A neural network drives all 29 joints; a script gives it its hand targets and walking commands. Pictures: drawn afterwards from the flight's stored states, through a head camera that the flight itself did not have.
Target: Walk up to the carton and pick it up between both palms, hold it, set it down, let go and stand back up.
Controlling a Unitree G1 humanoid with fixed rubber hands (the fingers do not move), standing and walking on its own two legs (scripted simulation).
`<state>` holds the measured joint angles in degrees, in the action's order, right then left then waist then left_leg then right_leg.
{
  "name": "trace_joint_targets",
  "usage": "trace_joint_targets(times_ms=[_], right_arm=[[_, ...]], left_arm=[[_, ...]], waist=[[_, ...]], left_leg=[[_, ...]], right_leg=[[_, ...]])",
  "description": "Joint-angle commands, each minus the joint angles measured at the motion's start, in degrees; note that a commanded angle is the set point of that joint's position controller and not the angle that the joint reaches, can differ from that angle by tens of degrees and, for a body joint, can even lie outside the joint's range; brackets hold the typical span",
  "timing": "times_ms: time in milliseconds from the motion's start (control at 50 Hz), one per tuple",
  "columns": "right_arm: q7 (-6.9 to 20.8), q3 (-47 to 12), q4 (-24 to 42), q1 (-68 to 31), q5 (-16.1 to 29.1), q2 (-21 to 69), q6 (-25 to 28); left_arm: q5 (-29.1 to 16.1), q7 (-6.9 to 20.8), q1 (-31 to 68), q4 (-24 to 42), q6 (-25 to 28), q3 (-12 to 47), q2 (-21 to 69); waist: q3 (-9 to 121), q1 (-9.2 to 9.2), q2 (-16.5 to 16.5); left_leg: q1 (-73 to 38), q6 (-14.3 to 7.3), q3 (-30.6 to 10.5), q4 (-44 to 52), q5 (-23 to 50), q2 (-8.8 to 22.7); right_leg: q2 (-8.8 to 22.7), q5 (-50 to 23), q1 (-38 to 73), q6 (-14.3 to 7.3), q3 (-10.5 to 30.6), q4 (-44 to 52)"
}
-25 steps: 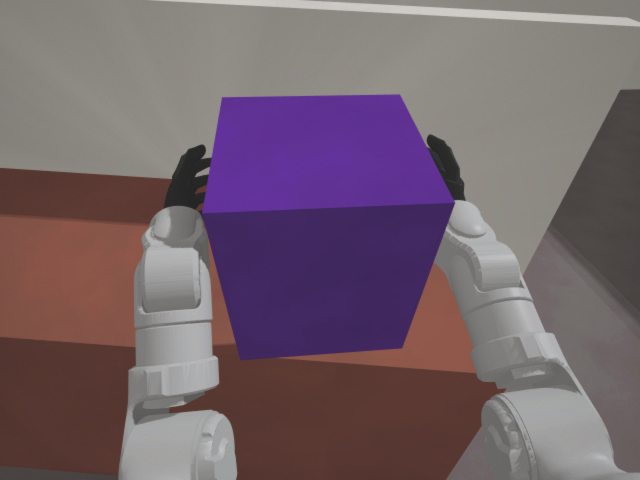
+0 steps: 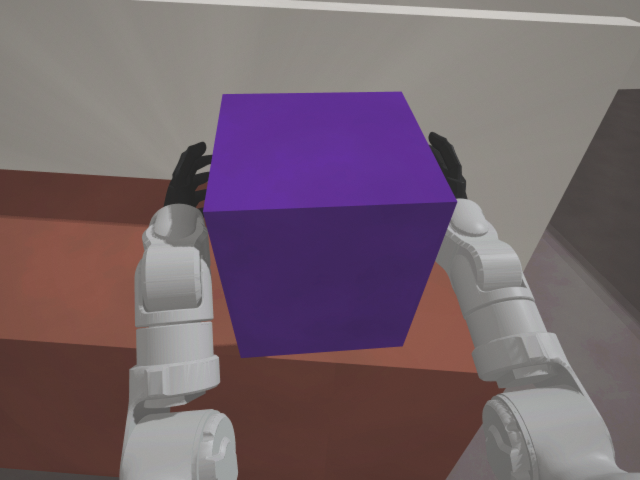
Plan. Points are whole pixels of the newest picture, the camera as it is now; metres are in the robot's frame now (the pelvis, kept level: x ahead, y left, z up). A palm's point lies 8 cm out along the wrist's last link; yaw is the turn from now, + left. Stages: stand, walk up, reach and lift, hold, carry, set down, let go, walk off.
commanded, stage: hold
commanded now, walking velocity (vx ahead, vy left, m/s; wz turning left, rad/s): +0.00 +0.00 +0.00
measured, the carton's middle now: (318, 228) +0.37 +0.01 +0.18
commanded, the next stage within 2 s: none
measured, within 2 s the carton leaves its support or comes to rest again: neither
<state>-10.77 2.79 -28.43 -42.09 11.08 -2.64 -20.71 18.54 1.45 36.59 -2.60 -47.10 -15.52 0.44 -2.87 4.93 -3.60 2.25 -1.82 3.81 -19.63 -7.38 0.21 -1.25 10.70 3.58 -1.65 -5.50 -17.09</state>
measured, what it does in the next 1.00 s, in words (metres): stands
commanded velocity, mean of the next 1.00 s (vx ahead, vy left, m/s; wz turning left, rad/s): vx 0.00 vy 0.00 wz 0.00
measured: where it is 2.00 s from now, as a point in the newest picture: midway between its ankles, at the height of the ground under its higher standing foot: outside the picture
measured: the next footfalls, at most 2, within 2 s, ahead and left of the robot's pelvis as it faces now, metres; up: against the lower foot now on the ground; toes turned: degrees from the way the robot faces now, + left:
none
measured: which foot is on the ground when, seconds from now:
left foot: down 0.00-1.00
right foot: down 0.00-1.00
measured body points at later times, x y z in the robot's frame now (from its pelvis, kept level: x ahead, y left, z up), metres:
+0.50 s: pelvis +0.00 +0.00 +0.00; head -0.06 +0.03 +0.45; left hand +0.37 +0.17 +0.21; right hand +0.38 -0.14 +0.22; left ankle +0.05 +0.10 -0.75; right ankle +0.00 -0.09 -0.75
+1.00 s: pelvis +0.00 +0.00 +0.00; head -0.05 +0.03 +0.45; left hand +0.37 +0.17 +0.21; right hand +0.38 -0.14 +0.22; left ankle +0.05 +0.10 -0.75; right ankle +0.00 -0.09 -0.75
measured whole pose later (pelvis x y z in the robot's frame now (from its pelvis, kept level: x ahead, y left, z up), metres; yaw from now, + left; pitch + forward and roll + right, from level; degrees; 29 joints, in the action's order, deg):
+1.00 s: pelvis +0.00 +0.00 +0.00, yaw +0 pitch -10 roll -1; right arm -10.1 3.5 -30.8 -43.3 9.9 -2.1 -20.7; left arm 18.5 1.3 36.8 -3.8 -47.5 -16.2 0.5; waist -2.8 4.3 -3.7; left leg 2.7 -1.9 3.8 -19.4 -7.0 0.1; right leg -1.2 10.5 3.1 -1.7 -5.5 -17.1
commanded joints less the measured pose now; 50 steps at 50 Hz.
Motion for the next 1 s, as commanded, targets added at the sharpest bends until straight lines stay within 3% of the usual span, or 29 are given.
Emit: trace_joint_targets(times_ms=[0,20,40,160,180,200,280,320,420,440,460,520,580,600,680,700,740,760,780,860,900,920,980], right_arm=[[4.7,-19.1,16.1,-46.2,3.4,31.5,3.7],[4.8,-19.1,15.3,-46.5,3.2,31.4,3.7],[4.9,-18.4,14.3,-46.4,2.8,31.3,3.7],[5.0,-19.9,15.8,-46.5,3.2,31.8,4.0],[4.7,-21.5,18.4,-47.4,4.2,34.0,4.3],[4.3,-21.2,16.6,-45.9,3.7,33.1,3.9],[3.4,-21.3,16.4,-43.6,4.6,33.1,3.1],[3.4,-20.1,15.4,-44.7,3.9,32.5,3.1],[4.8,-17.2,13.4,-46.4,1.9,31.6,3.6],[4.9,-17.0,13.4,-47.3,1.6,31.6,3.9],[5.1,-17.2,13.1,-47.8,1.5,31.9,4.0],[5.5,-16.8,13.0,-46.3,2.0,31.5,4.5],[5.2,-18.9,15.0,-45.4,3.2,31.8,4.6],[5.1,-19.2,14.8,-45.7,3.3,31.9,4.5],[4.9,-19.4,13.0,-45.2,2.8,31.1,3.7],[5.1,-19.8,14.3,-46.6,3.5,32.6,4.1],[5.0,-21.7,17.4,-46.6,5.1,33.0,4.6],[4.8,-21.6,18.3,-46.7,5.0,32.3,4.7],[4.5,-21.7,17.6,-46.8,4.9,31.7,4.3],[4.2,-19.8,14.3,-44.1,3.6,32.0,3.3],[4.6,-18.6,14.2,-45.8,2.9,31.8,3.5],[5.0,-17.2,12.2,-44.9,2.0,31.6,3.3],[5.2,-19.0,15.7,-45.5,3.7,32.1,4.0]], left_arm=[[-9.3,7.9,40.3,6.5,3.6,26.4,29.1],[-8.7,7.8,38.9,4.2,3.2,25.5,28.5],[-9.6,7.5,40.6,5.8,3.5,26.5,29.4],[-9.7,7.1,38.4,4.1,4.0,25.4,29.6],[-10.7,7.1,39.6,6.9,4.4,26.8,29.8],[-9.8,7.1,38.4,5.5,4.3,25.6,29.1],[-8.9,8.1,37.6,7.2,3.8,25.2,28.1],[-9.2,8.3,40.3,6.8,3.5,25.9,27.6],[-8.9,8.2,41.1,4.2,3.7,25.4,28.2],[-9.5,7.9,42.2,4.4,4.1,26.2,29.1],[-9.4,7.7,42.7,4.0,4.2,25.5,29.1],[-10.1,7.2,41.7,4.3,4.5,26.6,29.9],[-10.8,6.6,40.2,7.0,4.8,28.1,30.0],[-10.7,6.6,40.8,6.7,4.7,28.2,29.9],[-7.7,7.4,37.2,1.9,3.8,23.5,28.1],[-9.0,7.2,40.7,6.1,4.2,25.0,28.8],[-9.8,6.8,39.9,8.6,4.4,26.4,29.6],[-10.2,6.6,39.6,7.9,4.3,27.0,29.8],[-9.8,6.7,38.2,5.9,4.1,25.9,29.2],[-7.9,7.5,37.4,4.3,3.4,24.6,27.5],[-9.2,7.6,40.3,6.1,3.3,25.8,29.3],[-9.2,7.5,40.9,5.3,3.4,25.9,29.1],[-10.7,7.1,41.3,8.2,3.8,27.8,29.8]], waist=[[24.2,-0.14,6.3],[23.4,-0.38,6.0],[24.0,0.63,7.1],[25.8,-0.74,4.1],[28.4,-0.92,3.6],[26.3,-1.19,3.2],[24.5,-0.27,4.2],[24.7,0.74,5.5],[22.9,0.90,6.9],[24.0,1.19,7.3],[24.4,0.36,7.0],[27.0,1.42,7.8],[29.0,1.02,6.6],[28.9,1.14,7.5],[23.2,-1.07,3.9],[26.9,-0.83,5.2],[30.3,-1.32,4.8],[29.2,-0.56,5.6],[27.1,-1.15,4.2],[22.3,-1.01,4.9],[21.9,0.13,6.7],[21.3,0.84,5.7],[27.4,1.26,7.1]], left_leg=[[-10.9,1.2,-2.2,2.2,7.7,0.2],[-11.6,1.2,-1.8,2.1,7.3,-0.1],[-12.2,1.4,-2.1,1.6,8.2,0.3],[-12.4,1.1,-1.7,1.3,9.4,0.0],[-12.3,0.7,-1.6,0.5,11.8,-0.5],[-11.7,0.6,-1.7,0.7,11.8,-0.7],[-11.0,0.7,-1.7,1.2,11.4,-0.8],[-11.6,1.0,-1.6,1.6,7.6,-0.8],[-10.2,0.7,-1.8,2.9,3.4,-0.2],[-11.4,0.8,-1.7,2.5,3.3,0.0],[-10.7,0.7,-2.0,2.4,3.4,0.0],[-12.0,1.5,-2.5,1.5,7.0,0.3],[-12.8,1.8,-2.8,0.4,12.2,0.1],[-13.6,1.9,-2.9,0.2,12.0,0.3],[-9.9,0.7,-1.6,2.3,6.3,-0.1],[-10.4,0.7,-1.5,1.9,7.3,-0.3],[-13.3,0.7,-1.7,0.3,13.1,-0.2],[-13.7,1.3,-2.2,-0.4,14.9,-0.3],[-13.7,1.1,-2.1,-0.1,14.0,-0.1],[-10.2,0.5,-1.6,2.1,7.5,-0.5],[-10.0,1.3,-2.0,2.5,6.2,0.3],[-10.8,1.2,-2.0,2.7,4.9,0.4],[-12.3,1.5,-2.4,1.0,9.6,0.0]], right_leg=[[-0.6,-6.4,-5.2,4.1,0.9,2.8],[-0.5,-6.1,-4.9,3.9,0.8,3.2],[-0.7,-6.3,-5.4,3.7,0.9,3.0],[-0.9,-7.7,-5.5,3.8,1.1,3.4],[-0.7,-11.6,-3.7,4.4,1.3,2.7],[-0.6,-12.7,-2.6,4.5,1.6,2.6],[-0.1,-14.2,-1.4,5.1,1.8,2.6],[0.0,-9.5,-3.7,4.7,1.6,3.0],[-0.1,-3.5,-6.0,3.9,1.1,3.6],[-0.2,-3.0,-7.1,3.8,0.7,3.5],[0.1,-3.5,-6.6,3.7,1.0,3.2],[-0.6,-6.4,-5.7,3.4,0.6,2.5],[-0.7,-10.3,-4.9,3.3,0.8,2.0],[-0.8,-9.5,-4.8,3.3,0.7,2.4],[-0.5,-5.8,-3.8,4.4,0.8,3.8],[-0.4,-6.6,-3.7,4.3,1.1,3.1],[-0.9,-12.0,-2.9,4.4,0.9,2.2],[-0.9,-13.1,-3.4,4.3,1.0,2.1],[-1.3,-11.8,-3.4,4.4,0.8,2.6],[-0.2,-7.5,-4.0,4.3,1.5,3.6],[-0.9,-4.9,-5.2,3.5,0.8,3.5],[-0.8,-3.9,-6.7,3.7,0.6,4.0],[-0.5,-8.6,-4.7,3.4,0.9,2.8]])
